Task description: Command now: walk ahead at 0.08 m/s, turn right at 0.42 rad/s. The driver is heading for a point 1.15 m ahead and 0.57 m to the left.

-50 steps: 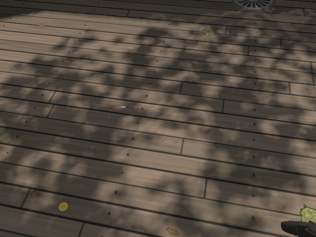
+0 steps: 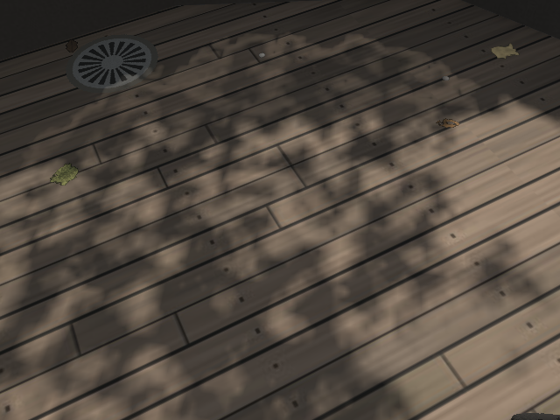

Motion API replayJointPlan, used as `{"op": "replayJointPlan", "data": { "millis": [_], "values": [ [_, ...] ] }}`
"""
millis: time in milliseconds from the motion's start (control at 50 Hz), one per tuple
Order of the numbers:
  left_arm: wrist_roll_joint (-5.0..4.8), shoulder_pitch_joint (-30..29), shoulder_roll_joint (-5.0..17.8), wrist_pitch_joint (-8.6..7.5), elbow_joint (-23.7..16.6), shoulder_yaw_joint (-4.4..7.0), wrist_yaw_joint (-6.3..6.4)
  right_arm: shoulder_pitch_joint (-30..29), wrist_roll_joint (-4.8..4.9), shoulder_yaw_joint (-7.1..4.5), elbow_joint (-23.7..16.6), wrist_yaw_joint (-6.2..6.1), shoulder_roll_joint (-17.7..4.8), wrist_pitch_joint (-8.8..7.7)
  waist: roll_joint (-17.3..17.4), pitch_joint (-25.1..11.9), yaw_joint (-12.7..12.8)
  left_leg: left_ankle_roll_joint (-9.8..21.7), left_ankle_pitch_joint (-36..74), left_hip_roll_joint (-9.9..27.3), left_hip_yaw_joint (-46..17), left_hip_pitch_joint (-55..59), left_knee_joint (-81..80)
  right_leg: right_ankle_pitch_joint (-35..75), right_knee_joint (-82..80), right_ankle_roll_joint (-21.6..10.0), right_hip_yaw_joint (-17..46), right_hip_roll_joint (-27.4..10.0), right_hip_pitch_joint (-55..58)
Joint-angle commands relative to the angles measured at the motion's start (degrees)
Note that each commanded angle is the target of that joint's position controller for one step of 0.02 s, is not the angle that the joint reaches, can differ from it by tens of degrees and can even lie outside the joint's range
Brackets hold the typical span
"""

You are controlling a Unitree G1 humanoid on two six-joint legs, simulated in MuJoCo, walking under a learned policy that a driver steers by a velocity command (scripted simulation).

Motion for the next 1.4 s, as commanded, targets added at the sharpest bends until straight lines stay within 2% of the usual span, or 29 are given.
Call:
{"op": "replayJointPlan", "data": {
  "millis": [20, 60, 100, 120, 140, 160, 240, 400, 440, 480, 500, 540, 620, 700, 760, 780, 800, 820, 860, 1000, 1120, 1180, 1200, 1220, 1240, 1260, 1280, 1320, 1400],
  "values": [
    [0.31, -2.1, 7.6, -0.22, -4.0, 1.81, 0.48, 1.4, 0.32, -1.46, -2.8, 0.41, -5.3, -0.54, -8.8, -10.4, -1.2, 0.5, 0.9, -0.9, 1.5, 7.3, -4.6, 20.8, -2.4, -8.1, 12.1, -15.0, 6.2],
    [0.51, -1.7, 5.4, -0.37, -3.2, 0.68, 0.24, 1.8, 0.17, -1.42, -2.8, 0.97, -4.9, -1.17, -9.4, -10.5, -1.1, 2.1, 1.8, -0.4, 2.5, 11.7, -9.7, 22.0, 0.3, -7.4, 12.7, -15.7, 6.9],
    [1.07, -0.2, 0.8, -1.15, -1.5, -1.25, -0.06, 2.9, -0.97, -0.84, -2.6, 1.54, -3.3, -2.12, -7.6, -9.6, -2.5, 5.5, 18.6, 2.5, 0.6, 22.8, -24.3, 14.6, 2.3, -3.0, 10.5, -12.2, 4.1],
    [3.0, 4.8, -0.2, -1.8, -0.8, -1.63, -0.17, 1.5, -1.88, -1.23, -3.7, 1.33, -7.1, -2.25, 0.5, -10.9, 1.6, 9.0, 36.3, 9.9, -8.0, 27.8, -22.9, 2.3, 7.4, 0.2, 5.7, -7.4, 2.5],
    [2.83, 9.8, 1.1, -1.93, 0.7, -1.15, -0.14, -1.1, -2.64, -0.51, -3.4, 1.18, -5.4, -1.83, 7.7, -10.6, 5.0, 16.8, 38.8, 14.1, -12.5, 26.3, -21.4, -12.3, 7.5, 3.5, 2.0, -5.1, 2.3],
    [3.05, 7.0, 3.5, -1.78, 0.7, -0.87, 0.01, -1.6, -1.33, -0.17, -3.2, 1.47, -3.1, -1.53, 8.6, -9.3, 3.3, 18.4, 29.9, 13.2, -14.3, 22.7, -22.7, -9.6, 5.1, 5.2, 0.4, -6.5, 4.4],
    [1.74, 0.5, 5.5, -0.15, 0.0, 0.41, 0.28, -0.2, 0.97, -2.04, -3.7, 2.3, -8.9, -0.9, 5.6, -5.8, 0.1, 13.4, 14.9, 6.5, -11.6, 19.5, -21.6, -3.7, 3.6, 3.7, -2.3, -5.1, 5.3],
    [1.06, 1.7, 3.0, -0.82, 0.4, 1.54, 0.71, 0.2, 1.8, -3.11, -6.6, 0.85, -7.7, 1.62, 2.9, -10.3, -1.0, 14.6, 20.2, 4.5, -15.5, 19.1, -16.4, 0.4, 3.3, 2.6, -3.6, -6.0, 7.2],
    [1.28, 1.0, 5.3, -0.71, 0.2, 2.43, 0.85, -0.6, 2.17, -3.04, -7.6, 0.96, -6.8, 2.04, -4.8, -7.5, -1.5, 10.1, 9.0, -1.8, -7.4, 10.2, -10.4, 11.5, -1.8, -1.3, 2.1, -12.7, 11.2],
    [1.91, 0.5, 6.4, -1.15, -0.7, 2.68, 1.4, 0.5, 1.2, -3.27, -7.7, 1.47, -6.3, 2.12, -12.6, -6.2, -1.1, 5.5, -18.0, -4.8, 1.3, 0.6, 5.5, 28.8, -5.1, -10.8, 13.3, -28.0, 15.3],
    [1.86, 0.3, 5.9, -1.51, -1.6, 2.3, 1.61, 0.3, 1.11, -4.16, -7.8, 1.67, -8.1, 2.19, -8.6, -5.4, -0.6, 4.1, -22.7, -2.8, 1.0, -2.3, 15.6, 34.3, -5.2, -13.4, 14.3, -30.9, 15.2],
    [0.84, -2.9, 6.1, -1.93, -2.1, 2.23, 1.79, 1.2, 1.94, -4.09, -7.3, 1.7, -6.4, 3.09, -4.3, -3.0, -2.3, 2.4, -18.6, -0.4, 0.6, -5.0, 17.6, 33.5, -4.3, -10.3, 7.2, -27.2, 15.9],
    [0.67, -1.3, 7.8, -0.67, -1.1, 2.94, 1.79, -1.9, 2.36, -2.7, -9.2, 2.71, -3.2, 3.44, -8.7, -3.9, 0.5, 0.7, -10.8, 0.2, 6.6, -0.5, 7.5, 35.1, -4.0, -7.8, -3.2, -22.0, 17.9],
    [-0.33, -1.0, 9.3, -0.39, -0.4, 3.41, 1.09, -0.6, 2.26, -3.36, -10.1, 3.51, -4.5, 3.66, -10.9, -6.0, 0.5, 2.7, -7.5, -1.2, 11.2, 9.5, -5.1, 33.0, -1.4, -6.2, -7.3, -22.9, 16.0],
    [-1.27, 0.2, 7.2, -2.16, 0.8, 2.81, 0.25, 8.1, 1.55, -5.43, -8.4, 2.42, -7.8, 3.9, -5.9, -9.2, -4.1, 8.0, 11.5, -3.0, 9.0, 27.8, -21.7, 26.2, 13.5, 0.5, -13.9, -18.6, 7.5],
    [1.79, -0.5, 4.0, -2.68, -1.2, 1.73, 0.08, 11.6, 1.3, -6.99, -9.4, 1.23, -14.8, 3.7, 8.6, -11.6, -4.4, 14.3, 38.4, 10.9, -11.4, 41.1, -21.5, -4.9, 30.4, 6.1, -16.3, -13.0, -9.8],
    [2.41, -3.7, 3.3, -2.82, -3.4, 1.08, 0.24, 11.6, -1.13, -6.69, -9.9, 1.7, -16.7, 2.58, 14.5, -17.4, -5.4, 28.3, 42.9, 22.9, -29.3, 40.0, -23.6, -30.2, 42.9, 8.2, -7.5, -5.4, -18.3],
    [1.06, -4.7, 6.1, -2.35, -2.5, 1.86, 0.15, 10.3, -0.77, -5.64, -9.8, 2.26, -13.1, 1.51, 6.1, -15.9, -6.4, 28.3, 34.8, 21.3, -24.3, 36.9, -25.0, -29.1, 46.8, 8.3, -2.8, -8.1, -19.0],
    [0.75, -4.8, 6.1, -1.7, -1.2, 2.12, 0.91, 5.0, 0.81, -4.77, -9.2, 1.65, -9.9, 1.06, 1.7, -7.9, -3.1, 20.9, 20.2, 13.3, -14.7, 28.8, -25.9, -19.4, 41.8, 7.6, -3.2, -9.9, -19.0],
    [0.95, -4.8, 3.2, -1.65, -0.7, 1.22, 0.94, 3.5, 1.03, -4.6, -9.1, -0.44, -9.4, 2.39, 5.8, -8.1, -2.2, 18.7, 9.8, 7.6, -13.1, 22.4, -26.8, -9.0, 25.2, 9.7, -3.5, -7.0, -11.1],
    [0.17, -6.2, 4.1, -3.0, -1.4, 1.41, -0.29, 3.6, 1.09, -4.99, -9.3, -0.03, -10.2, 3.17, 8.5, -7.4, -3.5, 18.3, 3.8, 7.3, -21.1, 21.2, -25.6, -10.2, 12.3, 8.4, -2.7, -5.0, -4.8],
    [-0.02, -2.6, 3.9, -3.91, -0.4, 1.77, -0.97, 1.9, 2.02, -4.78, -9.7, -0.16, -9.7, 3.75, 8.3, -7.9, -1.1, 15.9, 7.2, 5.2, -23.0, 20.9, -22.1, -3.4, -1.8, 6.4, -3.7, -4.7, 2.9],
    [0.37, -1.1, 5.4, -4.02, 0.1, 2.29, -0.85, 2.7, 2.18, -4.41, -9.6, -0.33, -8.5, 3.82, 6.4, -8.5, -0.7, 13.4, 3.6, 3.0, -21.4, 17.7, -19.3, 1.4, -6.4, 5.0, -2.1, -8.1, 8.6],
    [1.37, -0.1, 9.1, -3.7, -0.4, 3.02, -0.46, 5.6, 1.52, -3.57, -9.6, -0.24, -5.3, 3.76, -4.5, -10.3, -2.3, 9.8, -10.9, -2.3, -14.1, 11.2, -7.9, 5.7, -8.8, 0.6, 8.3, -20.0, 15.0],
    [3.22, -1.6, 12.0, -3.32, 0.1, 3.55, -0.72, 4.7, 2.17, -4.35, -11.3, -0.31, -7.2, 3.22, -19.4, -6.0, -3.4, 6.5, -23.3, -9.9, -2.8, 0.8, 3.7, 13.2, -11.6, -8.8, 21.2, -28.5, 11.3],
    [3.16, -4.3, 8.4, -3.59, -1.7, 2.61, -0.63, 6.6, 1.11, -5.86, -9.7, -0.47, -11.8, 2.94, -13.3, -5.5, -3.4, 4.3, -22.2, -5.6, -3.7, 0.7, 15.7, 13.9, -11.2, -11.2, 19.5, -30.0, 9.3],
    [2.5, -7.0, 5.6, -3.54, -2.3, 1.75, -0.21, 7.5, 1.54, -6.49, -8.3, -0.3, -12.5, 3.25, -10.0, -4.9, -4.4, 3.4, -18.5, -5.0, -3.0, 1.1, 20.1, 13.2, -10.2, -9.2, 13.6, -26.7, 8.0],
    [0.86, -8.5, 4.1, -3.29, -2.6, 1.11, 0.35, 8.9, 1.39, -5.88, -6.7, -0.52, -9.3, 4.42, -8.2, -3.5, -3.9, 1.2, -13.0, -4.5, -2.0, -0.5, 25.2, 12.5, -9.1, -6.9, 6.6, -22.2, 8.9],
    [1.28, -3.8, 5.0, -2.29, -1.0, 1.06, 0.84, 4.4, 1.74, -3.98, -8.7, -0.23, -4.8, 4.14, -10.3, -4.7, -0.8, -0.4, -12.0, -3.8, 1.2, 0.3, 15.8, 19.3, -8.0, -8.5, 1.6, -20.6, 14.4]
  ]
}}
